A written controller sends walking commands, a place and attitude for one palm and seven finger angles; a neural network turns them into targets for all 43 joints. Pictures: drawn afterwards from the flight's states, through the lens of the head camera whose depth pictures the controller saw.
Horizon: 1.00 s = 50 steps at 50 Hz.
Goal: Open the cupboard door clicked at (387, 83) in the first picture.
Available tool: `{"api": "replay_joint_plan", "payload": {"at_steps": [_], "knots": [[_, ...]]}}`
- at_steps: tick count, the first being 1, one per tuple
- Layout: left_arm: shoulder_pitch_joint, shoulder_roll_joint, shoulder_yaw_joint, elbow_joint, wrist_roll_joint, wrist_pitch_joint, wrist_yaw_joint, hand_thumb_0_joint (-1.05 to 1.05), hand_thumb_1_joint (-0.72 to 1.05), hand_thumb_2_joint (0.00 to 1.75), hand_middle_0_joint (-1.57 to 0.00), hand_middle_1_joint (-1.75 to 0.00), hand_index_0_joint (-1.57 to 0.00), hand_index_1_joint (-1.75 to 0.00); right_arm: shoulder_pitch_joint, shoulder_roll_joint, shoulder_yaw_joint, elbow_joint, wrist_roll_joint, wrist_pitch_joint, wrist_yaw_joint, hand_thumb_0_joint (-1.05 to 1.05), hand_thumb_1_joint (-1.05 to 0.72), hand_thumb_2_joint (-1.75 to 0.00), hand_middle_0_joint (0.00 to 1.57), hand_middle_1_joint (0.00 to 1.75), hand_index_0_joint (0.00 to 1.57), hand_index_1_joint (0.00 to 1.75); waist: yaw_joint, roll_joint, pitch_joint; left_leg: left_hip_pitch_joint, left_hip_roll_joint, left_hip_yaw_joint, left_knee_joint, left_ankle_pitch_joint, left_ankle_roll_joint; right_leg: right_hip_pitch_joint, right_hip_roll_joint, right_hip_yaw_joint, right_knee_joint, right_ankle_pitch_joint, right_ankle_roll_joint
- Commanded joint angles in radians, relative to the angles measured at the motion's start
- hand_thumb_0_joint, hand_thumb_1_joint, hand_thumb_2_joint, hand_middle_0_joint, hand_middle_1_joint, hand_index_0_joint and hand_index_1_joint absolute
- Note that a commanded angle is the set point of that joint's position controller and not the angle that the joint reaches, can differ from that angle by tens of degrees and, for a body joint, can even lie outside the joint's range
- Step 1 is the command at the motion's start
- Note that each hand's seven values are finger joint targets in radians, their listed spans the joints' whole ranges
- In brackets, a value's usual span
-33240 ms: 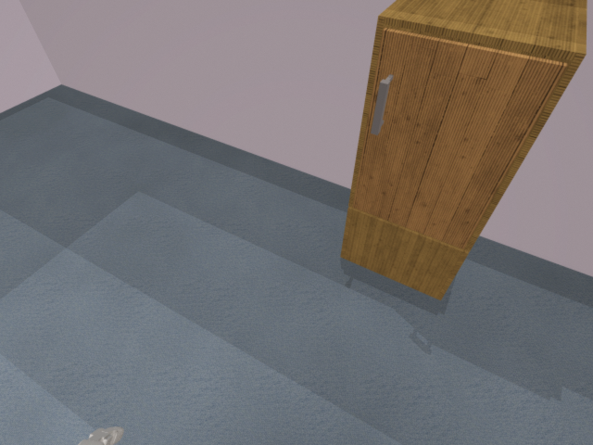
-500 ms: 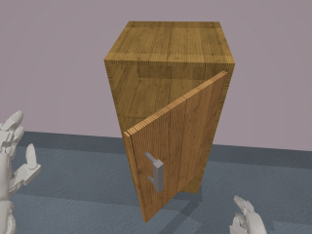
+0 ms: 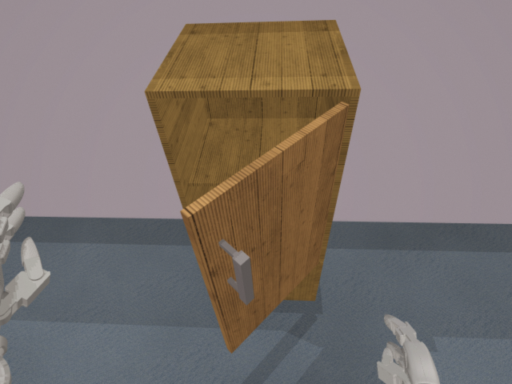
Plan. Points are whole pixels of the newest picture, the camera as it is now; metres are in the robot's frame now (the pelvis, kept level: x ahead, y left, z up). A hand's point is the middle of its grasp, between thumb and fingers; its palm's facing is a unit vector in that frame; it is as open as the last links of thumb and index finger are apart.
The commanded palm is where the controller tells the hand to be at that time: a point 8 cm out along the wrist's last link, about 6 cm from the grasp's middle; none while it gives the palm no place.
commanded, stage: step back with the hand held close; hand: left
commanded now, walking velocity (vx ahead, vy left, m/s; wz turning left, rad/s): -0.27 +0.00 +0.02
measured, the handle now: (236, 272) +0.31 +0.07 -0.02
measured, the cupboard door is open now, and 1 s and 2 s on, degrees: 48 48 48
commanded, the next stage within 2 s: stop stepping back and stand still in 0.90 s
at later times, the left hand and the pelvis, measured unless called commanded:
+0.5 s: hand out of the picture +0.12 +0.29 +0.15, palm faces +0.46 -0.74 -0.49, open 7.4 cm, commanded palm +0.06 +0.33 +0.17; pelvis -0.07 +0.02 -0.02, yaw +2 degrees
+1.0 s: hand out of the picture +0.04 +0.27 +0.16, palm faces +0.44 -0.79 -0.42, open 7.4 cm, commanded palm -0.03 +0.30 +0.17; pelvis -0.18 +0.01 -0.01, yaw -2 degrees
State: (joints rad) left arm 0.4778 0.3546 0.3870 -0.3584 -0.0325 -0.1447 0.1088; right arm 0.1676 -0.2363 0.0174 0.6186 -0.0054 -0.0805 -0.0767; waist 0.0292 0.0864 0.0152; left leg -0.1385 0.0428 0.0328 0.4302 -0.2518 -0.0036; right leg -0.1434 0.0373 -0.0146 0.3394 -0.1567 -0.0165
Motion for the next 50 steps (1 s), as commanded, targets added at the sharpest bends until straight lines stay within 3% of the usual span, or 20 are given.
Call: {"api": "replay_joint_plan", "payload": {"at_steps": [1,7,11,14,18,24,26,29,30,32,33,34,36,38,39,41,42,46,48,50], "knots": [[0.018,0.202,0.100,-0.234,0.000,-0.063,0.018,0.00,0.90,0.90,-0.20,-0.30,-0.20,-0.30,-0.104,-0.117,-0.053,-0.176,0.007,-0.029,-0.011,0.00,-0.90,-0.90,0.20,0.30,0.20,0.30,-0.011,-0.060,-0.160,0.029,0.003,-0.006,-0.045,0.246,0.028,0.011,-0.086,0.084,-0.021,0.296,0.009],[0.052,0.255,0.162,-0.300,-0.002,-0.070,0.037,0.00,0.90,0.90,-0.20,-0.30,-0.20,-0.30,-0.102,-0.106,-0.065,-0.205,0.013,-0.001,-0.023,0.00,-0.90,-0.90,0.20,0.30,0.20,0.30,-0.011,-0.092,-0.201,-0.030,0.012,-0.015,-0.038,0.305,0.023,0.042,-0.077,0.074,0.042,0.370,0.014],[0.073,0.244,0.159,-0.297,-0.001,-0.072,0.045,0.00,0.90,0.90,-0.20,-0.30,-0.20,-0.30,-0.102,-0.109,-0.068,-0.215,0.012,0.005,-0.027,0.00,-0.90,-0.90,0.20,0.30,0.20,0.30,-0.012,-0.033,-0.157,-0.109,0.023,-0.028,-0.063,0.241,0.028,0.031,-0.063,0.075,0.069,0.295,0.017],[0.070,0.227,0.145,-0.299,0.008,-0.077,0.050,0.00,0.90,0.90,-0.20,-0.30,-0.20,-0.30,-0.094,-0.114,-0.068,-0.216,0.010,0.002,-0.028,0.00,-0.90,-0.90,0.20,0.30,0.20,0.30,-0.015,-0.012,-0.120,-0.197,0.035,-0.043,-0.093,0.119,0.041,0.045,-0.053,0.074,0.087,0.208,0.022],[0.051,0.215,0.139,-0.307,0.028,-0.087,0.060,0.00,0.90,0.90,-0.20,-0.30,-0.20,-0.30,-0.085,-0.131,-0.071,-0.224,0.004,-0.009,-0.029,0.00,-0.90,-0.90,0.20,0.30,0.20,0.30,-0.019,0.020,-0.060,-0.392,0.059,-0.085,-0.158,-0.205,0.073,0.092,-0.034,0.077,0.134,0.060,0.024],[-0.031,0.187,0.142,-0.337,0.092,-0.092,0.097,0.00,0.90,0.90,-0.20,-0.30,-0.20,-0.30,-0.041,-0.132,-0.086,-0.211,-0.040,-0.025,-0.049,0.00,-0.90,-0.90,0.20,0.30,0.20,0.30,-0.034,0.097,-0.020,-0.693,0.159,-0.204,-0.239,-0.563,0.131,0.213,0.037,0.037,0.384,-0.047,0.033],[-0.029,0.195,0.146,-0.345,0.088,-0.105,0.098,0.00,0.90,0.90,-0.20,-0.30,-0.20,-0.30,-0.019,-0.121,-0.087,-0.205,-0.042,-0.042,-0.045,0.00,-0.90,-0.90,0.20,0.30,0.20,0.30,-0.047,0.010,-0.015,-0.625,0.093,-0.167,-0.094,-0.512,0.116,0.105,-0.001,0.132,0.277,-0.056,0.002],[-0.040,0.240,0.149,-0.381,0.038,-0.112,0.091,0.00,0.90,0.90,-0.20,-0.30,-0.20,-0.30,-0.007,-0.095,-0.086,-0.175,-0.010,-0.052,-0.021,0.00,-0.90,-0.90,0.20,0.30,0.20,0.30,-0.055,-0.242,-0.093,-0.162,-0.066,-0.029,0.323,-0.184,0.015,-0.333,-0.244,0.402,-0.063,-0.120,-0.115],[-0.033,0.237,0.144,-0.363,0.031,-0.112,0.089,0.00,0.90,0.90,-0.20,-0.30,-0.20,-0.30,-0.008,-0.080,-0.079,-0.161,-0.006,-0.051,-0.012,0.00,-0.90,-0.90,0.20,0.30,0.20,0.30,-0.053,-0.282,-0.110,-0.106,-0.063,-0.028,0.392,-0.140,0.010,-0.363,-0.279,0.387,-0.080,-0.126,-0.134],[-0.033,0.245,0.147,-0.357,0.027,-0.114,0.087,0.00,0.90,0.90,-0.20,-0.30,-0.20,-0.30,-0.026,-0.076,-0.066,-0.154,-0.004,-0.052,-0.008,0.00,-0.90,-0.90,0.20,0.30,0.20,0.30,-0.052,-0.282,-0.114,-0.090,-0.046,-0.023,0.286,-0.107,0.016,-0.338,-0.248,0.303,-0.037,-0.070,-0.103],[-0.037,0.237,0.138,-0.347,0.022,-0.111,0.087,0.00,0.90,0.90,-0.20,-0.30,-0.20,-0.30,-0.037,-0.078,-0.064,-0.147,-0.003,-0.051,-0.011,0.00,-0.90,-0.90,0.20,0.30,0.20,0.30,-0.055,-0.212,-0.083,-0.077,-0.041,-0.025,0.190,-0.083,0.020,-0.357,-0.213,0.265,-0.007,-0.086,-0.076],[-0.034,0.238,0.140,-0.360,0.019,-0.115,0.084,0.00,0.90,0.90,-0.20,-0.30,-0.20,-0.30,-0.048,-0.097,-0.066,-0.151,-0.002,-0.054,-0.015,0.00,-0.90,-0.90,0.20,0.30,0.20,0.30,-0.049,-0.124,-0.049,-0.118,0.002,-0.093,0.054,-0.109,0.039,-0.349,-0.143,0.219,0.052,-0.117,-0.037],[-0.037,0.239,0.164,-0.386,0.029,-0.133,0.088,0.00,0.90,0.90,-0.20,-0.30,-0.20,-0.30,-0.075,-0.123,-0.064,-0.167,-0.004,-0.067,-0.024,0.00,-0.90,-0.90,0.20,0.30,0.20,0.30,-0.027,0.139,-0.044,-0.388,0.199,-0.292,-0.176,-0.207,0.111,-0.133,0.006,0.083,0.325,-0.113,0.028],[-0.015,0.248,0.198,-0.360,0.038,-0.146,0.082,0.00,0.90,0.90,-0.20,-0.30,-0.20,-0.30,-0.068,-0.111,-0.075,-0.162,-0.011,-0.081,-0.022,0.00,-0.90,-0.90,0.20,0.30,0.20,0.30,-0.029,0.211,-0.105,-0.624,0.317,-0.391,-0.339,-0.511,0.184,0.079,0.064,0.065,0.684,-0.217,0.043],[-0.011,0.252,0.214,-0.353,0.039,-0.142,0.083,0.00,0.90,0.90,-0.20,-0.30,-0.20,-0.30,-0.052,-0.102,-0.082,-0.156,-0.017,-0.087,-0.020,0.00,-0.90,-0.90,0.20,0.30,0.20,0.30,-0.033,0.136,-0.103,-0.606,0.332,-0.395,-0.324,-0.458,0.201,0.038,0.063,0.079,0.763,-0.237,0.042],[-0.019,0.228,0.181,-0.375,0.025,-0.136,0.079,0.00,0.90,0.90,-0.20,-0.30,-0.20,-0.30,-0.060,-0.097,-0.085,-0.139,-0.013,-0.102,-0.005,0.00,-0.90,-0.90,0.20,0.30,0.20,0.30,-0.027,0.035,-0.093,-0.404,0.283,-0.294,-0.206,-0.232,0.187,-0.114,0.037,0.081,0.672,-0.292,0.032],[0.009,0.218,0.170,-0.370,0.017,-0.131,0.079,0.00,0.90,0.90,-0.20,-0.30,-0.20,-0.30,-0.063,-0.101,-0.088,-0.133,-0.010,-0.110,0.000,0.00,-0.90,-0.90,0.20,0.30,0.20,0.30,-0.020,0.034,-0.110,-0.308,0.259,-0.254,-0.185,-0.172,0.166,-0.146,0.027,0.055,0.587,-0.316,0.030],[-0.006,0.187,0.096,-0.411,-0.004,-0.119,0.072,0.00,0.90,0.90,-0.20,-0.30,-0.20,-0.30,-0.059,-0.099,-0.069,-0.107,-0.017,-0.126,0.011,0.00,-0.90,-0.90,0.20,0.30,0.20,0.30,-0.030,0.145,-0.127,-0.142,0.209,-0.202,-0.230,-0.121,0.101,-0.135,0.038,-0.011,0.289,-0.350,0.017],[-0.039,0.207,0.099,-0.423,0.000,-0.127,0.065,0.00,0.90,0.90,-0.20,-0.30,-0.20,-0.30,-0.054,-0.104,-0.067,-0.086,-0.023,-0.126,0.012,0.00,-0.90,-0.90,0.20,0.30,0.20,0.30,-0.031,0.151,-0.128,-0.075,0.185,-0.157,-0.179,0.030,0.072,-0.124,0.028,-0.014,0.093,-0.231,0.007],[-0.060,0.257,0.127,-0.425,-0.008,-0.145,0.054,0.00,0.90,0.90,-0.20,-0.30,-0.20,-0.30,-0.051,-0.094,-0.068,-0.081,-0.021,-0.109,0.015,0.00,-0.90,-0.90,0.20,0.30,0.20,0.30,-0.032,0.028,-0.182,0.030,0.129,-0.083,-0.029,0.218,0.027,-0.160,-0.046,0.066,-0.051,-0.045,-0.024]]}}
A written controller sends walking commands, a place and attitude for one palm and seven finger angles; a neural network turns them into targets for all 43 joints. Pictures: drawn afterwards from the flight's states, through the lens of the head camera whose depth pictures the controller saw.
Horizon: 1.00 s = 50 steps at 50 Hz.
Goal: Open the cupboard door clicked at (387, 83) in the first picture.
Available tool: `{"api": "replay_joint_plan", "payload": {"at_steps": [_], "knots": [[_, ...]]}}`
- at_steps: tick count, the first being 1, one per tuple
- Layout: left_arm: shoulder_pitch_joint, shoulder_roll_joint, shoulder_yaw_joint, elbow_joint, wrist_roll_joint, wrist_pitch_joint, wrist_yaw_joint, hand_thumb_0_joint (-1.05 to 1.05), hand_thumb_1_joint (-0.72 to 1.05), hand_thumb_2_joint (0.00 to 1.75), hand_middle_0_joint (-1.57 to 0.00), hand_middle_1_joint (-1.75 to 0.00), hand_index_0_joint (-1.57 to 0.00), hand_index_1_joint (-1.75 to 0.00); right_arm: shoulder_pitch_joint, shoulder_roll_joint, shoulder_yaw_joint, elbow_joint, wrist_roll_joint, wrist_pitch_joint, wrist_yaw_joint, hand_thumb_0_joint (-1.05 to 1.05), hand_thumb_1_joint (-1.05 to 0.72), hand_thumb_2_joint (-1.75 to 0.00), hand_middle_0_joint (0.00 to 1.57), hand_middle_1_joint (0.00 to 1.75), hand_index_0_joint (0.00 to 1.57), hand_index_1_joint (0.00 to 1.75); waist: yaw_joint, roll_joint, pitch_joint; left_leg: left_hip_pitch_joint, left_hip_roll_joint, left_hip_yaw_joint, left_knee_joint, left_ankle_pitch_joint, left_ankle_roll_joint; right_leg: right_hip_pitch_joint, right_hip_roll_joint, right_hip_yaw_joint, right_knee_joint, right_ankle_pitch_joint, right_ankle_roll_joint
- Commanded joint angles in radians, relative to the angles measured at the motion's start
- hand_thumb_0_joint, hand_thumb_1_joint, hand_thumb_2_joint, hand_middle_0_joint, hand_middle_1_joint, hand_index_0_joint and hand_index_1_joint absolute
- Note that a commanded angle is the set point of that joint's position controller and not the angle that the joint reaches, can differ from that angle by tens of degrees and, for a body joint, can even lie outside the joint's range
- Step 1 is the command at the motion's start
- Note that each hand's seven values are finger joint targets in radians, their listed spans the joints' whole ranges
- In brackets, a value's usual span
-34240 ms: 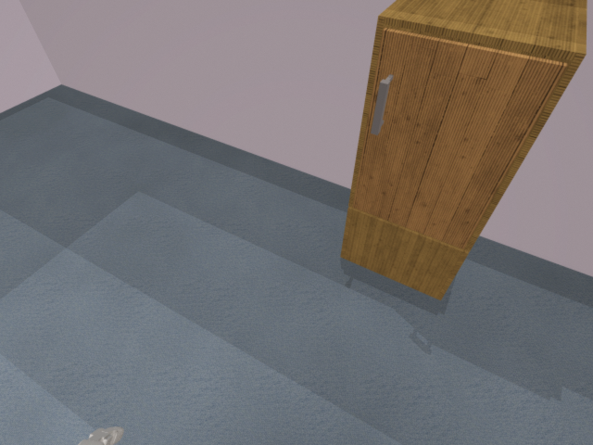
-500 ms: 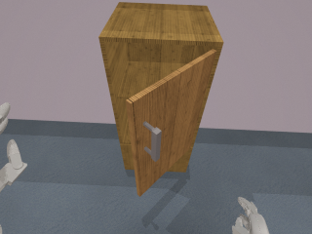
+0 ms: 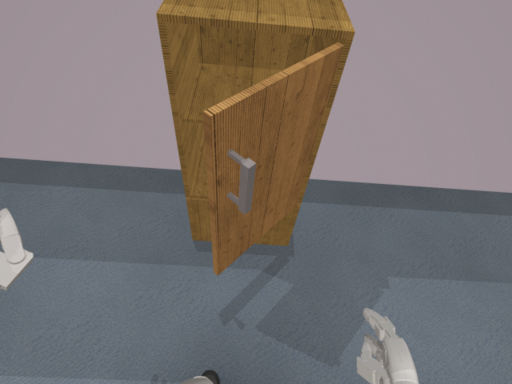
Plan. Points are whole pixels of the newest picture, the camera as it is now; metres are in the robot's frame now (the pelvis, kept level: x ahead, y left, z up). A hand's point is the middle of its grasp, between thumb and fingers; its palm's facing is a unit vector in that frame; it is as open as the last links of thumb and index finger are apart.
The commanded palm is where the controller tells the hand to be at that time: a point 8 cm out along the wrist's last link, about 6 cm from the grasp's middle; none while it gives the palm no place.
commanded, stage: stop stepping back and stand still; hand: left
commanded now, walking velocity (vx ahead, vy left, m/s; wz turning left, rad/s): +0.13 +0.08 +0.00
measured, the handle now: (239, 182) +0.48 +0.08 +0.00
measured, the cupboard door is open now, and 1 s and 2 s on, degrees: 48 48 48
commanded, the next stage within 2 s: let the arm hang, fingers relaxed in 0.84 s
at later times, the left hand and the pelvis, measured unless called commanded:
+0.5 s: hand (4, 324) +0.14 +0.26 +0.16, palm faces +0.39 -0.84 -0.39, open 7.4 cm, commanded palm +0.09 +0.31 +0.18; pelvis -0.06 +0.01 +0.00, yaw -1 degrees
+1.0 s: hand (14, 324) +0.16 +0.30 +0.09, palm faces +0.29 -0.84 -0.46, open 7.4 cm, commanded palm none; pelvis -0.08 +0.04 +0.01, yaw -2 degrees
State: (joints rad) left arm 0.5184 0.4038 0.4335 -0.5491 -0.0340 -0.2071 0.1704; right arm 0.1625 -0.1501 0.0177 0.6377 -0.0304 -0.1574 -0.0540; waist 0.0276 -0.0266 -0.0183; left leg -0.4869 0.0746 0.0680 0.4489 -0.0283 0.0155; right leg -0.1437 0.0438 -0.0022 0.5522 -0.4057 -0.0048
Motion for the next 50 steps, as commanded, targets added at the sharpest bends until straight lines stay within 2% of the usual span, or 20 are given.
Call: {"api": "replay_joint_plan", "payload": {"at_steps": [1,2,3,4,6,11,18,23,28,32,33,35,36,38,41,44,46,47,49,50], "knots": [[-0.074,0.242,0.114,-0.226,-0.009,-0.086,-0.008,0.00,0.90,0.90,-0.20,-0.30,-0.20,-0.30,-0.058,-0.167,-0.064,-0.118,0.008,-0.023,-0.010,0.00,-0.90,-0.90,0.20,0.30,0.20,0.30,-0.028,0.050,-0.174,0.404,0.033,-0.040,0.036,-0.073,-0.016,-0.180,-0.114,0.115,-0.267,0.326,-0.051],[-0.056,0.275,0.147,-0.212,-0.012,-0.087,-0.004,0.00,0.90,0.90,-0.20,-0.30,-0.20,-0.30,-0.071,-0.159,-0.057,-0.133,0.007,-0.014,-0.015,0.00,-0.90,-0.90,0.20,0.30,0.20,0.30,-0.029,-0.034,-0.168,0.408,-0.019,0.004,0.118,-0.150,-0.034,-0.235,-0.185,0.156,-0.292,0.377,-0.059],[-0.024,0.292,0.176,-0.216,-0.014,-0.095,0.004,0.00,0.90,0.90,-0.20,-0.30,-0.20,-0.30,-0.063,-0.156,-0.055,-0.131,0.003,-0.008,-0.018,0.00,-0.90,-0.90,0.20,0.30,0.20,0.30,-0.025,-0.018,-0.208,0.385,-0.040,0.008,0.170,-0.147,-0.033,-0.189,-0.228,0.156,-0.262,0.549,-0.069],[0.006,0.258,0.155,-0.209,-0.019,-0.083,0.001,0.00,0.90,0.90,-0.20,-0.30,-0.20,-0.30,-0.071,-0.146,-0.055,-0.154,0.027,0.000,-0.020,0.00,-0.90,-0.90,0.20,0.30,0.20,0.30,-0.024,-0.103,-0.228,0.312,-0.071,0.010,0.201,-0.148,-0.023,-0.067,-0.206,0.116,-0.195,0.756,-0.026],[0.105,0.280,0.212,-0.205,-0.016,-0.052,0.000,0.00,0.90,0.90,-0.20,-0.30,-0.20,-0.30,-0.089,-0.146,-0.043,-0.192,0.034,0.014,-0.027,0.00,-0.90,-0.90,0.20,0.30,0.20,0.30,-0.020,-0.103,-0.252,0.243,-0.076,-0.001,0.192,-0.094,-0.003,0.018,-0.192,0.105,-0.122,0.893,-0.007],[0.075,0.223,0.149,-0.107,-0.025,-0.034,-0.005,0.00,0.90,0.90,-0.20,-0.30,-0.20,-0.30,-0.046,-0.194,-0.044,-0.166,0.034,0.014,-0.038,0.00,-0.90,-0.90,0.20,0.30,0.20,0.30,-0.043,0.076,-0.089,0.389,0.000,-0.077,0.072,0.161,0.027,-0.168,-0.092,0.082,-0.176,0.505,0.028],[-0.038,0.201,0.072,-0.095,-0.008,-0.058,-0.010,0.00,0.90,0.90,-0.20,-0.30,-0.20,-0.30,-0.038,-0.201,-0.061,-0.155,0.024,-0.006,-0.043,0.00,-0.90,-0.90,0.20,0.30,0.20,0.30,-0.059,0.048,0.083,0.349,-0.029,-0.109,0.038,-0.295,-0.011,-0.349,-0.095,0.102,-0.338,-0.147,-0.042],[-0.103,0.232,0.092,-0.154,0.006,-0.071,-0.006,0.00,0.90,0.90,-0.20,-0.30,-0.20,-0.30,-0.027,-0.198,-0.062,-0.142,0.020,-0.026,-0.056,0.00,-0.90,-0.90,0.20,0.30,0.20,0.30,-0.058,0.091,0.089,0.384,-0.025,-0.137,0.043,-0.330,-0.024,-0.399,-0.080,0.076,-0.285,-0.182,-0.055],[-0.089,0.228,0.126,-0.195,0.017,-0.077,0.004,0.00,0.90,0.90,-0.20,-0.30,-0.20,-0.30,-0.021,-0.176,-0.047,-0.153,0.007,-0.065,-0.056,0.00,-0.90,-0.90,0.20,0.30,0.20,0.30,-0.021,0.378,-0.009,0.102,0.134,-0.395,-0.462,-0.795,-0.039,-0.030,0.076,-0.041,0.169,-0.122,-0.010],[0.050,0.177,0.093,-0.157,0.006,-0.046,-0.003,0.00,0.90,0.90,-0.20,-0.30,-0.20,-0.30,-0.001,-0.155,-0.051,-0.157,0.014,-0.064,-0.035,0.00,-0.90,-0.90,0.20,0.30,0.20,0.30,-0.013,0.188,-0.114,0.198,0.042,-0.143,-0.276,-0.489,-0.038,0.065,0.044,-0.074,-0.112,-0.046,-0.030],[0.096,0.176,0.095,-0.128,0.000,-0.033,-0.006,0.00,0.90,0.90,-0.20,-0.30,-0.20,-0.30,-0.002,-0.150,-0.049,-0.158,0.016,-0.056,-0.033,0.00,-0.90,-0.90,0.20,0.30,0.20,0.30,-0.019,0.117,-0.116,0.252,-0.018,-0.066,-0.138,-0.389,-0.041,0.005,-0.007,-0.013,-0.235,-0.021,-0.046],[0.042,0.192,0.084,-0.151,-0.007,-0.019,-0.012,0.00,0.90,0.90,-0.20,-0.30,-0.20,-0.30,-0.014,-0.161,-0.054,-0.131,0.007,-0.014,-0.027,0.00,-0.90,-0.90,0.20,0.30,0.20,0.30,-0.035,-0.093,-0.047,0.331,-0.074,-0.071,0.284,-0.244,-0.044,-0.333,-0.256,0.315,-0.435,-0.146,-0.141],[-0.017,0.214,0.104,-0.153,-0.005,-0.020,-0.007,0.00,0.90,0.90,-0.20,-0.30,-0.20,-0.30,-0.011,-0.159,-0.053,-0.111,-0.004,0.002,-0.024,0.00,-0.90,-0.90,0.20,0.30,0.20,0.30,-0.036,-0.099,-0.022,0.243,-0.060,-0.081,0.383,-0.246,-0.045,-0.334,-0.328,0.342,-0.447,-0.131,-0.183],[-0.062,0.166,0.065,-0.068,-0.005,0.005,-0.015,0.00,0.90,0.90,-0.20,-0.30,-0.20,-0.30,-0.007,-0.162,-0.054,-0.103,0.012,0.005,-0.019,0.00,-0.90,-0.90,0.20,0.30,0.20,0.30,-0.046,-0.159,0.013,0.161,-0.064,-0.110,0.444,-0.279,-0.042,-0.331,-0.283,0.305,-0.414,-0.187,-0.164],[-0.106,0.170,0.055,0.024,0.006,0.003,-0.006,0.00,0.90,0.90,-0.20,-0.30,-0.20,-0.30,-0.036,-0.156,-0.031,-0.105,0.026,-0.015,-0.044,0.00,-0.90,-0.90,0.20,0.30,0.20,0.30,-0.047,-0.088,0.070,0.197,-0.043,-0.075,0.095,-0.217,-0.008,-0.180,-0.203,0.163,-0.272,0.215,-0.099],[-0.165,0.192,0.056,-0.049,0.019,-0.015,-0.007,0.00,0.90,0.90,-0.20,-0.30,-0.20,-0.30,-0.033,-0.183,-0.038,-0.116,0.027,-0.040,-0.063,0.00,-0.90,-0.90,0.20,0.30,0.20,0.30,-0.022,0.113,-0.005,0.379,0.027,-0.125,-0.037,0.155,0.028,-0.129,-0.095,0.097,-0.128,0.455,-0.001],[-0.148,0.214,0.071,-0.104,0.024,-0.021,-0.005,0.00,0.90,0.90,-0.20,-0.30,-0.20,-0.30,-0.009,-0.183,-0.040,-0.139,0.033,-0.046,-0.054,0.00,-0.90,-0.90,0.20,0.30,0.20,0.30,-0.023,0.063,-0.101,0.468,0.049,-0.127,0.035,0.431,0.036,-0.089,-0.065,0.061,-0.074,0.619,0.015],[-0.099,-0.028,-0.315,0.685,0.085,0.131,-0.139,0.00,0.90,0.90,-0.20,-0.30,-0.20,-0.30,-0.006,-0.380,-0.116,0.088,0.022,-0.039,0.034,0.00,-0.90,-0.90,0.20,0.30,0.20,0.30,-0.074,0.173,-0.077,0.372,0.070,-0.223,0.126,0.810,0.069,-0.147,-0.120,-0.003,0.136,0.749,-0.010],[-0.095,-0.032,-0.298,0.691,0.064,0.214,-0.148,0.00,0.90,0.90,-0.20,-0.30,-0.20,-0.30,0.050,-0.365,-0.115,0.071,0.040,0.057,0.035,0.00,-0.90,-0.90,0.20,0.30,0.20,0.30,-0.043,0.174,-0.123,0.483,0.165,-0.289,0.036,1.106,0.125,-0.246,-0.031,0.012,0.245,-0.006,-0.012],[-0.126,-0.060,-0.316,0.736,0.061,0.217,-0.144,0.00,0.90,0.90,-0.20,-0.30,-0.20,-0.30,0.060,-0.343,-0.102,0.077,0.024,0.073,0.031,0.00,-0.90,-0.90,0.20,0.30,0.20,0.30,-0.057,0.132,-0.162,0.472,0.200,-0.345,0.014,0.914,0.172,-0.280,-0.017,0.054,0.348,-0.147,-0.002]]}}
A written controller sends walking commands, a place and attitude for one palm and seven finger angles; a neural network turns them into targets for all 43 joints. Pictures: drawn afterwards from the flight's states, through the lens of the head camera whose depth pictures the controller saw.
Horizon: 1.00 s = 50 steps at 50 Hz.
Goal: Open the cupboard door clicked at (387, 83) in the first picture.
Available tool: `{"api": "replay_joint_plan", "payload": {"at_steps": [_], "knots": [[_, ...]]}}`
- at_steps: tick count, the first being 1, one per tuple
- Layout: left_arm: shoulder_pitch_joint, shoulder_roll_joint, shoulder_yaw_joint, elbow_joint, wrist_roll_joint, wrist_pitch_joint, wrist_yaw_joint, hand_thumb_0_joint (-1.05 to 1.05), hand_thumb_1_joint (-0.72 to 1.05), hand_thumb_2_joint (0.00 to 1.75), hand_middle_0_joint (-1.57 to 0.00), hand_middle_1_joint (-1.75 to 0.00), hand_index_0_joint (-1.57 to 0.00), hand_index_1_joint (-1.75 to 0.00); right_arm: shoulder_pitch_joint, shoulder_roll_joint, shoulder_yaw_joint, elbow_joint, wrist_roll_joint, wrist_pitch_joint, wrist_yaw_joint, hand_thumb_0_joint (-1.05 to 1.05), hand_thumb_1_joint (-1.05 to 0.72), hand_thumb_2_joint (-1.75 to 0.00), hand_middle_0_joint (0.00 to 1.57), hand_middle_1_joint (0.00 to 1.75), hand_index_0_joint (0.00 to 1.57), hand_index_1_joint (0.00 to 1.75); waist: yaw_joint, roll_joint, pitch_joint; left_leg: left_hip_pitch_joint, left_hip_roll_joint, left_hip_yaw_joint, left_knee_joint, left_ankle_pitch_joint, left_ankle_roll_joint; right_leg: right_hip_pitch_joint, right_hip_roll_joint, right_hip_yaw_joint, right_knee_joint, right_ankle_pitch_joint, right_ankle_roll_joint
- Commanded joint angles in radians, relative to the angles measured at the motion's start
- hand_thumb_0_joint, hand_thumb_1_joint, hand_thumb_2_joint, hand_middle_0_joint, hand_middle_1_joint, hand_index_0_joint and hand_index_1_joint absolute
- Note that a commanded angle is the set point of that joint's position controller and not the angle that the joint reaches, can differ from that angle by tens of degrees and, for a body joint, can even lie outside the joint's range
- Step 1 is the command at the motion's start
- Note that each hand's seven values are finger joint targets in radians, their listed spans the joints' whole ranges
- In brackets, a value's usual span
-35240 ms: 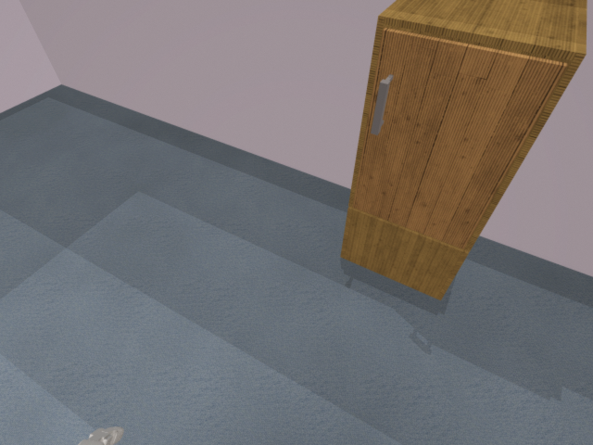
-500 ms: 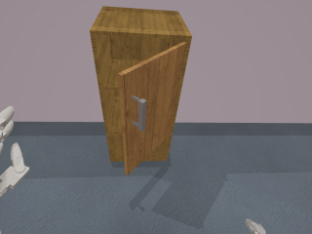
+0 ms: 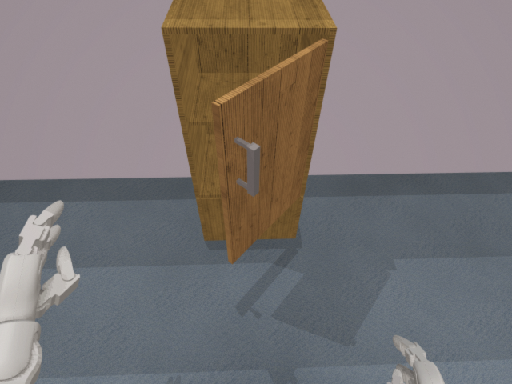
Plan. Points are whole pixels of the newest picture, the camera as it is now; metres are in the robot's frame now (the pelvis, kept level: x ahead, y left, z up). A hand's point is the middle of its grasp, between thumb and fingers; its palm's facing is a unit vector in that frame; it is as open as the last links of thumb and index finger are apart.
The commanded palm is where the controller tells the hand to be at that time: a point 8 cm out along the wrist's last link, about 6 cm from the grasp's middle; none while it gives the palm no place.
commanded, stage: let the arm hang, fingers relaxed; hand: left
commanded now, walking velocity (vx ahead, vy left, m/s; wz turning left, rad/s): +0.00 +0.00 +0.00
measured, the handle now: (246, 167) +0.56 +0.06 -0.01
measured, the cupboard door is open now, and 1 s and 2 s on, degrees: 48 48 48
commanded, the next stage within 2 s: look to check the result in 1.04 s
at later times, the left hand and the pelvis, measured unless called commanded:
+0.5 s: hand out of the picture -0.06 +0.20 -0.17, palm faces +0.04 -0.96 -0.28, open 7.3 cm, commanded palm none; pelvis -0.04 -0.02 +0.00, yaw +3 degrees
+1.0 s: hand out of the picture +0.04 +0.18 -0.16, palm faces +0.02 -0.97 -0.25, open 7.4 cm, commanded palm none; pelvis -0.02 -0.03 +0.00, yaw +2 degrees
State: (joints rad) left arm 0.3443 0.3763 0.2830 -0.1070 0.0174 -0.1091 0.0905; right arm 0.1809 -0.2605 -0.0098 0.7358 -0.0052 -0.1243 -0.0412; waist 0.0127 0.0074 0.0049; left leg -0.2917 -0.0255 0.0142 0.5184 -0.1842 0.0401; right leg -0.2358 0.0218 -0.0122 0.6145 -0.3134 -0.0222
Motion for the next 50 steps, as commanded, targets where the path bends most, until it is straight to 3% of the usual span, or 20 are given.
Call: {"api": "replay_joint_plan", "payload": {"at_steps": [1,2,3,4,6,7,8,9,10,11,13,14,15,17,20,24,29,40,46,50], "knots": [[0.011,-0.029,-0.176,0.361,0.005,0.115,-0.066,0.00,0.90,0.90,-0.20,-0.30,-0.20,-0.30,0.050,-0.206,-0.060,-0.022,-0.015,0.048,0.015,0.00,-0.90,-0.90,0.20,0.30,0.20,0.30,-0.046,0.029,-0.182,0.199,0.319,-0.332,-0.087,0.835,0.183,-0.165,-0.007,0.122,0.341,-0.265,0.022],[-0.004,-0.012,-0.184,0.422,0.006,0.113,-0.072,0.00,0.90,0.90,-0.20,-0.30,-0.20,-0.30,0.017,-0.195,-0.051,-0.027,-0.024,0.058,0.016,0.00,-0.90,-0.90,0.20,0.30,0.20,0.30,-0.025,-0.021,-0.160,0.137,0.311,-0.325,-0.098,0.628,0.204,-0.138,-0.029,0.126,0.329,-0.251,0.022],[-0.035,0.011,-0.192,0.472,0.012,0.112,-0.079,0.00,0.90,0.90,-0.20,-0.30,-0.20,-0.30,-0.023,-0.203,-0.050,-0.036,-0.030,0.065,0.018,0.00,-0.90,-0.90,0.20,0.30,0.20,0.30,-0.005,-0.075,-0.130,0.125,0.279,-0.290,-0.099,0.525,0.191,-0.136,-0.032,0.093,0.253,-0.221,0.020],[-0.038,0.012,-0.199,0.517,0.017,0.113,-0.082,0.00,0.90,0.90,-0.20,-0.30,-0.20,-0.30,-0.042,-0.207,-0.050,-0.031,-0.033,0.073,0.020,0.00,-0.90,-0.90,0.20,0.30,0.20,0.30,0.011,-0.080,-0.123,0.100,0.250,-0.238,-0.101,0.436,0.160,-0.100,-0.025,0.055,0.183,-0.177,0.023],[-0.068,0.056,-0.206,0.632,0.014,0.107,-0.087,0.00,0.90,0.90,-0.20,-0.30,-0.20,-0.30,-0.074,-0.213,-0.051,-0.002,-0.024,0.082,0.026,0.00,-0.90,-0.90,0.20,0.30,0.20,0.30,0.024,0.033,-0.122,0.012,0.173,-0.176,-0.085,0.315,0.084,0.056,-0.032,0.044,-0.029,0.045,0.022],[-0.071,0.097,-0.204,0.681,0.013,0.105,-0.085,0.00,0.90,0.90,-0.20,-0.30,-0.20,-0.30,-0.083,-0.197,-0.047,0.013,-0.015,0.088,0.030,0.00,-0.90,-0.90,0.20,0.30,0.20,0.30,0.024,0.038,-0.118,-0.050,0.127,-0.155,-0.079,0.152,0.045,0.128,-0.056,0.110,-0.110,0.096,0.009],[-0.083,0.121,-0.208,0.718,0.014,0.105,-0.084,0.00,0.90,0.90,-0.20,-0.30,-0.20,-0.30,-0.072,-0.169,-0.040,0.022,-0.012,0.097,0.035,0.00,-0.90,-0.90,0.20,0.30,0.20,0.30,0.013,0.028,-0.094,-0.074,0.076,-0.138,-0.079,-0.024,0.010,0.106,-0.107,0.185,-0.191,0.030,-0.016],[-0.113,0.123,-0.220,0.765,0.010,0.108,-0.088,0.00,0.90,0.90,-0.20,-0.30,-0.20,-0.30,-0.067,-0.143,-0.032,0.043,-0.012,0.109,0.041,0.00,-0.90,-0.90,0.20,0.30,0.20,0.30,-0.014,0.046,-0.026,-0.048,0.048,-0.121,-0.075,-0.182,-0.006,-0.020,-0.172,0.236,-0.272,-0.137,-0.051],[-0.146,0.127,-0.231,0.802,0.007,0.115,-0.091,0.00,0.90,0.90,-0.20,-0.30,-0.20,-0.30,-0.045,-0.146,-0.031,0.066,-0.017,0.118,0.046,0.00,-0.90,-0.90,0.20,0.30,0.20,0.30,-0.038,0.088,0.022,0.011,0.033,-0.117,-0.081,-0.234,-0.003,-0.141,-0.173,0.236,-0.296,-0.259,-0.067],[-0.169,0.116,-0.239,0.840,0.005,0.114,-0.092,0.00,0.90,0.90,-0.20,-0.30,-0.20,-0.30,-0.036,-0.154,-0.035,0.093,-0.019,0.126,0.042,0.00,-0.90,-0.90,0.20,0.30,0.20,0.30,-0.046,0.069,0.035,0.017,0.036,-0.122,-0.076,-0.254,-0.004,-0.170,-0.139,0.223,-0.303,-0.290,-0.059],[-0.182,0.099,-0.240,0.910,0.002,0.112,-0.088,0.00,0.90,0.90,-0.20,-0.30,-0.20,-0.30,-0.010,-0.154,-0.041,0.139,-0.017,0.135,0.033,0.00,-0.90,-0.90,0.20,0.30,0.20,0.30,-0.046,-0.070,0.033,0.067,0.032,-0.112,-0.021,-0.195,-0.008,-0.183,-0.134,0.205,-0.348,-0.280,-0.064],[-0.188,0.076,-0.245,0.942,-0.002,0.110,-0.087,0.00,0.90,0.90,-0.20,-0.30,-0.20,-0.30,0.020,-0.140,-0.038,0.168,-0.016,0.133,0.030,0.00,-0.90,-0.90,0.20,0.30,0.20,0.30,-0.055,-0.066,0.026,0.106,0.030,-0.103,0.000,-0.142,-0.011,-0.194,-0.147,0.208,-0.359,-0.249,-0.070],[-0.185,0.052,-0.241,0.968,-0.004,0.106,-0.085,0.00,0.90,0.90,-0.20,-0.30,-0.20,-0.30,0.044,-0.131,-0.037,0.193,-0.018,0.129,0.026,0.00,-0.90,-0.90,0.20,0.30,0.20,0.30,-0.062,0.001,0.006,0.135,0.043,-0.115,-0.021,-0.108,-0.009,-0.185,-0.138,0.197,-0.338,-0.199,-0.071],[-0.134,0.037,-0.248,1.029,-0.012,0.105,-0.084,0.00,0.90,0.90,-0.20,-0.30,-0.20,-0.30,0.039,-0.137,-0.031,0.223,-0.018,0.120,0.021,0.00,-0.90,-0.90,0.20,0.30,0.20,0.30,-0.035,0.154,-0.009,0.068,0.098,-0.195,-0.164,-0.154,0.005,-0.071,-0.084,0.134,-0.255,-0.088,-0.044],[-0.081,0.033,-0.241,1.108,-0.007,0.110,-0.083,0.00,0.90,0.90,-0.20,-0.30,-0.20,-0.30,0.027,-0.152,-0.040,0.255,-0.018,0.124,0.018,0.00,-0.90,-0.90,0.20,0.30,0.20,0.30,-0.006,0.120,0.027,-0.033,0.117,-0.230,-0.244,-0.303,0.010,0.015,-0.066,0.102,-0.242,-0.071,-0.040],[-0.083,0.031,-0.242,1.162,-0.009,0.101,-0.080,0.00,0.90,0.90,-0.20,-0.30,-0.20,-0.30,0.065,-0.139,-0.043,0.299,-0.015,0.123,0.016,0.00,-0.90,-0.90,0.20,0.30,0.20,0.30,-0.016,0.002,0.053,0.015,0.098,-0.188,-0.211,-0.202,0.009,-0.017,-0.090,0.126,-0.298,-0.088,-0.048],[-0.114,0.041,-0.242,1.187,-0.010,0.097,-0.073,0.00,0.90,0.90,-0.20,-0.30,-0.20,-0.30,0.084,-0.125,-0.043,0.337,-0.015,0.127,0.017,0.00,-0.90,-0.90,0.20,0.30,0.20,0.30,-0.030,-0.054,0.063,0.071,0.088,-0.152,-0.177,-0.131,0.003,-0.059,-0.105,0.135,-0.343,-0.132,-0.046],[-0.150,0.044,-0.240,1.196,-0.010,0.096,-0.070,0.00,0.90,0.90,-0.20,-0.30,-0.20,-0.30,0.048,-0.118,-0.031,0.358,-0.019,0.118,0.019,0.00,-0.90,-0.90,0.20,0.30,0.20,0.30,-0.020,-0.013,0.093,0.051,0.093,-0.150,-0.207,-0.068,-0.003,-0.020,-0.105,0.133,-0.330,-0.060,-0.036],[-0.167,0.036,-0.239,1.191,-0.012,0.086,-0.069,0.00,0.90,0.90,-0.20,-0.30,-0.20,-0.30,0.027,-0.126,-0.026,0.356,-0.019,0.106,0.016,0.00,-0.90,-0.90,0.20,0.30,0.20,0.30,-0.016,0.015,0.011,0.102,0.109,-0.148,-0.200,0.085,-0.007,0.059,-0.110,0.118,-0.306,0.103,-0.031],[-0.176,0.032,-0.239,1.193,-0.013,0.085,-0.067,0.00,0.90,0.90,-0.20,-0.30,-0.20,-0.30,0.012,-0.124,-0.023,0.359,-0.017,0.104,0.014,0.00,-0.90,-0.90,0.20,0.30,0.20,0.30,-0.014,0.015,0.012,0.113,0.111,-0.142,-0.199,0.129,-0.011,0.080,-0.114,0.110,-0.310,0.159,-0.028]]}}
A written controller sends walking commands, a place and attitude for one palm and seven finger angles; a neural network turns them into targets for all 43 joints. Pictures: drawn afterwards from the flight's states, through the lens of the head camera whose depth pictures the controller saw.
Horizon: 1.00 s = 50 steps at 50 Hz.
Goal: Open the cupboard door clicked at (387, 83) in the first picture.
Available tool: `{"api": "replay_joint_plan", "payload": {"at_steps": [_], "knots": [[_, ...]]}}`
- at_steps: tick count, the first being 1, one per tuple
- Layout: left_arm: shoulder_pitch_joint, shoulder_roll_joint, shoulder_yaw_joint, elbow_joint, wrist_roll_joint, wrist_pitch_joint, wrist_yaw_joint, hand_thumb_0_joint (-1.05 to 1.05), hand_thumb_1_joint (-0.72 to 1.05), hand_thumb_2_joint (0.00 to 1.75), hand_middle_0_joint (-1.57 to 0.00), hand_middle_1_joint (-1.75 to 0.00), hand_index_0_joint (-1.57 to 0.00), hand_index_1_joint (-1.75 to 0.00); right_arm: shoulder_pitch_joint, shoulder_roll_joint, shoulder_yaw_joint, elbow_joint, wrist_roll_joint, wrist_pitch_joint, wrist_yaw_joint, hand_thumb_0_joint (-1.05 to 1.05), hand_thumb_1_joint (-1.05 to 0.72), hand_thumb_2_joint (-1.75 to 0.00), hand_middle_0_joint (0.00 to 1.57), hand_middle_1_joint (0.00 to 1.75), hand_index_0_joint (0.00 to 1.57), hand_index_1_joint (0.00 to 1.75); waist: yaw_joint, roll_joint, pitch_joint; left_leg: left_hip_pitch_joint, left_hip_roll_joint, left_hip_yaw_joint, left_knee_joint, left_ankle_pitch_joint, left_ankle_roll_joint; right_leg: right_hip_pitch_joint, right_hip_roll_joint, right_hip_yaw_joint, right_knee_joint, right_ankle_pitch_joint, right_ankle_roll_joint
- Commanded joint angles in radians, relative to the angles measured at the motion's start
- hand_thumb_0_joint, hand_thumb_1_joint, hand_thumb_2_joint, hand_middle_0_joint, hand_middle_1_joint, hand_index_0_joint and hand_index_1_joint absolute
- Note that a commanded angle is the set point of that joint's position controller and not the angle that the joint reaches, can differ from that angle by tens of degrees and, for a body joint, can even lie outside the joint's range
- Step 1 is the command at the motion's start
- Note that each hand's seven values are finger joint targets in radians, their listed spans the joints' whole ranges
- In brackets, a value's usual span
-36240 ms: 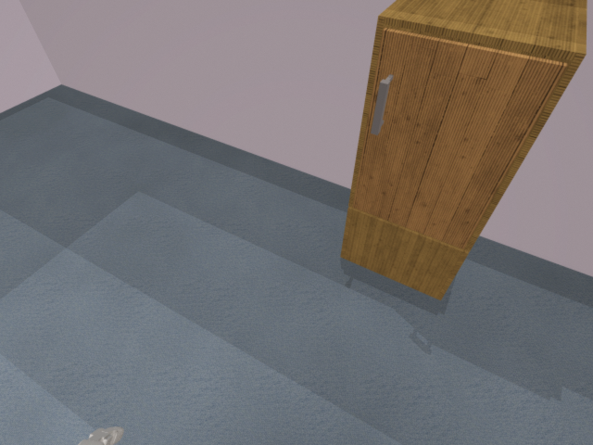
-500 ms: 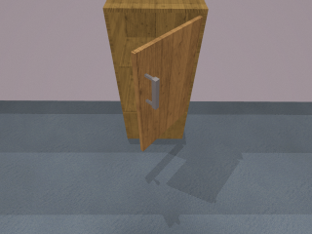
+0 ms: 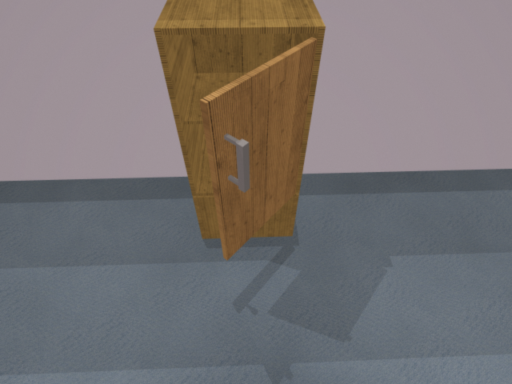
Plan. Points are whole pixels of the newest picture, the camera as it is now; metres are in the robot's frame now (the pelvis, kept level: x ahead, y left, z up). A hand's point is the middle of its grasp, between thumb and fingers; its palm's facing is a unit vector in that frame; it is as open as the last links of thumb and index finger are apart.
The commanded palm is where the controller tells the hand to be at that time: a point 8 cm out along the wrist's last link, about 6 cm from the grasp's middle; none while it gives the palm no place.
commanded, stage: let the arm hang, fingers relaxed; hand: left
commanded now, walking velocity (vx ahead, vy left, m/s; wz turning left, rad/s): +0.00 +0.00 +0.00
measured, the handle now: (236, 163) +0.58 +0.07 -0.02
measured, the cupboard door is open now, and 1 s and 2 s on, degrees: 48 48 48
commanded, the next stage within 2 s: look to check the result in 0.04 s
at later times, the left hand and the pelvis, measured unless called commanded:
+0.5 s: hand out of the picture +0.06 +0.21 -0.16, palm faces +0.00 -0.96 -0.28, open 7.4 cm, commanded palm none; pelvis +0.02 +0.00 +0.00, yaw +0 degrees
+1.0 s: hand out of the picture +0.08 +0.19 -0.18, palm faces -0.09 -0.97 -0.24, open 7.4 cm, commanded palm none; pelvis +0.02 -0.01 -0.01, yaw -7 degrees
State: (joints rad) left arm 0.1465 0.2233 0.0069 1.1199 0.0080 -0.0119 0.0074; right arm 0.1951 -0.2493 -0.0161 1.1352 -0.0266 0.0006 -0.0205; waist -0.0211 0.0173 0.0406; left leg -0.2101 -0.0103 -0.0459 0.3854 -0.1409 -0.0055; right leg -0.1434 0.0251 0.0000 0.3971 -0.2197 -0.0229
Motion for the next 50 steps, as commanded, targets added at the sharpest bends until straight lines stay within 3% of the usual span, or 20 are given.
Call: {"api": "replay_joint_plan", "payload": {"at_steps": [1,18,22,35,36,38,40,43,46,49,50], "knots": [[0.020,0.185,0.036,-0.034,-0.005,-0.013,0.016,0.00,0.90,0.90,-0.20,-0.30,-0.20,-0.30,-0.003,-0.140,-0.017,-0.041,0.004,-0.020,-0.007,0.00,-0.90,-0.90,0.20,0.30,0.20,0.30,0.018,0.003,-0.023,0.038,0.097,-0.080,-0.067,0.089,0.033,-0.014,-0.117,0.100,-0.095,0.070,-0.028],[0.027,0.182,0.033,-0.025,-0.005,-0.015,0.018,0.00,0.90,0.90,-0.20,-0.30,-0.20,-0.30,-0.025,-0.148,-0.018,-0.041,0.009,-0.014,-0.010,0.00,-0.90,-0.90,0.20,0.30,0.20,0.30,0.015,-0.032,-0.021,0.089,0.101,-0.065,-0.066,0.098,0.032,-0.012,-0.117,0.099,-0.125,0.097,-0.023],[0.030,0.183,0.033,-0.019,-0.005,-0.016,0.019,0.00,0.90,0.90,-0.20,-0.30,-0.20,-0.30,-0.025,-0.148,-0.018,-0.036,0.008,-0.016,-0.011,0.00,-0.90,-0.90,0.20,0.30,0.20,0.30,0.011,-0.021,-0.052,0.111,0.106,-0.063,-0.067,0.134,0.032,0.009,-0.121,0.098,-0.114,0.148,-0.022],[0.041,0.182,0.031,-0.018,-0.005,-0.018,0.020,0.00,0.90,0.90,-0.20,-0.30,-0.20,-0.30,-0.031,-0.145,-0.014,-0.034,0.008,-0.016,-0.012,0.00,-0.90,-0.90,0.20,0.30,0.20,0.30,0.014,-0.014,-0.035,0.114,0.105,-0.056,-0.068,0.146,0.029,0.017,-0.124,0.097,-0.121,0.179,-0.021],[0.039,0.181,0.032,-0.021,-0.006,-0.016,0.020,0.00,0.90,0.90,-0.20,-0.30,-0.20,-0.30,-0.027,-0.147,-0.015,-0.034,0.006,-0.016,-0.014,0.00,-0.90,-0.90,0.20,0.30,0.20,0.30,0.012,-0.009,-0.034,0.119,0.109,-0.049,-0.065,0.147,0.026,0.008,-0.120,0.107,-0.117,0.186,-0.024],[0.064,0.127,0.030,-0.023,-0.006,0.000,0.023,0.00,0.90,0.90,-0.20,-0.30,-0.20,-0.30,0.009,-0.084,-0.009,-0.033,0.006,-0.006,-0.019,0.00,-0.90,-0.90,0.20,0.30,0.20,0.30,0.011,-0.019,-0.042,0.127,0.115,-0.019,-0.023,0.161,0.018,-0.012,-0.118,0.117,-0.085,0.244,-0.019],[0.062,0.140,0.041,-0.038,-0.004,0.014,0.022,0.00,0.90,0.90,-0.20,-0.30,-0.20,-0.30,0.029,-0.092,-0.019,-0.038,0.007,0.004,-0.024,0.00,-0.90,-0.90,0.20,0.30,0.20,0.30,0.007,-0.014,-0.027,0.109,0.122,0.006,0.007,0.127,0.014,-0.034,-0.115,0.139,-0.052,0.267,-0.023],[0.062,0.148,0.059,-0.072,0.000,0.028,0.015,0.00,0.90,0.90,-0.20,-0.30,-0.20,-0.30,0.038,-0.112,-0.039,-0.070,0.007,0.013,-0.031,0.00,-0.90,-0.90,0.20,0.30,0.20,0.30,0.008,-0.029,-0.023,0.095,0.142,0.019,0.035,0.088,0.022,-0.078,-0.096,0.156,0.004,0.267,-0.028],[0.051,0.143,0.072,-0.115,0.005,0.043,0.004,0.00,0.90,0.90,-0.20,-0.30,-0.20,-0.30,0.037,-0.133,-0.058,-0.108,0.003,0.019,-0.036,0.00,-0.90,-0.90,0.20,0.30,0.20,0.30,0.005,0.012,-0.005,0.081,0.186,-0.005,0.023,0.028,0.045,-0.152,-0.062,0.156,0.079,0.208,-0.025],[0.058,0.123,0.079,-0.148,0.007,0.051,-0.006,0.00,0.90,0.90,-0.20,-0.30,-0.20,-0.30,0.035,-0.159,-0.073,-0.139,-0.001,0.019,-0.037,0.00,-0.90,-0.90,0.20,0.30,0.20,0.30,0.012,0.103,-0.007,0.051,0.286,-0.091,-0.043,-0.050,0.105,-0.205,-0.008,0.115,0.244,0.041,-0.014],[0.062,0.114,0.081,-0.157,0.007,0.057,-0.011,0.00,0.90,0.90,-0.20,-0.30,-0.20,-0.30,0.024,-0.168,-0.077,-0.149,-0.003,0.016,-0.036,0.00,-0.90,-0.90,0.20,0.30,0.20,0.30,0.023,0.151,-0.006,0.029,0.337,-0.121,-0.072,-0.032,0.137,-0.214,0.003,0.079,0.338,-0.110,-0.007]]}}
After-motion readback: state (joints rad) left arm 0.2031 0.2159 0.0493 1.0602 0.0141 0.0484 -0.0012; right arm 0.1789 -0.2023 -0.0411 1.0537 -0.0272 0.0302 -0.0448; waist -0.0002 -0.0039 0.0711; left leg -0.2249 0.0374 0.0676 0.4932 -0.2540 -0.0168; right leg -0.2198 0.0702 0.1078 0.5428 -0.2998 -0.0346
